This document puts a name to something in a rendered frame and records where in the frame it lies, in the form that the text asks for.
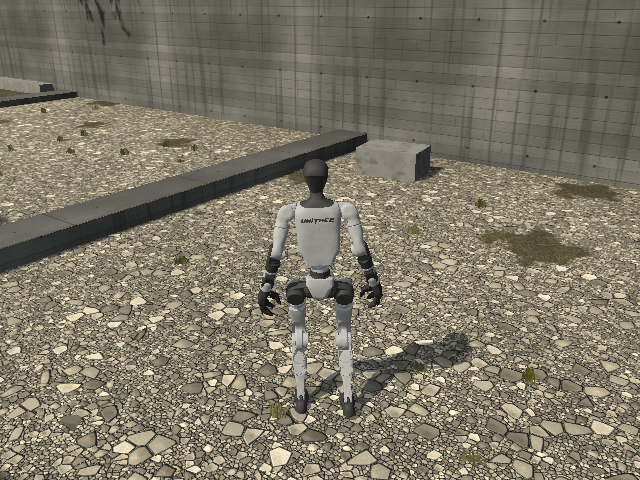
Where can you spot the robot left forearm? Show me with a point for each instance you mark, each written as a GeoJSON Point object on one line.
{"type": "Point", "coordinates": [270, 272]}

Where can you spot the robot left upper arm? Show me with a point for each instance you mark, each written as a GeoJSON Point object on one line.
{"type": "Point", "coordinates": [285, 214]}

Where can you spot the robot left thigh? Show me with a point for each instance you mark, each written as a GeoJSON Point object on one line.
{"type": "Point", "coordinates": [296, 300]}

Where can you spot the robot right forearm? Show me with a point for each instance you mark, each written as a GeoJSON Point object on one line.
{"type": "Point", "coordinates": [368, 268]}

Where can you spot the robot left hand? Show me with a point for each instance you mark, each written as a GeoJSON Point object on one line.
{"type": "Point", "coordinates": [263, 301]}

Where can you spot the robot right upper arm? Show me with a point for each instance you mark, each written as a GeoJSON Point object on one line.
{"type": "Point", "coordinates": [349, 211]}

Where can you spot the robot right hand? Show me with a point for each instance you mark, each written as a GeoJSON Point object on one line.
{"type": "Point", "coordinates": [377, 293]}

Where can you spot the robot left foot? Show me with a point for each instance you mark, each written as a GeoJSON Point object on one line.
{"type": "Point", "coordinates": [301, 405]}

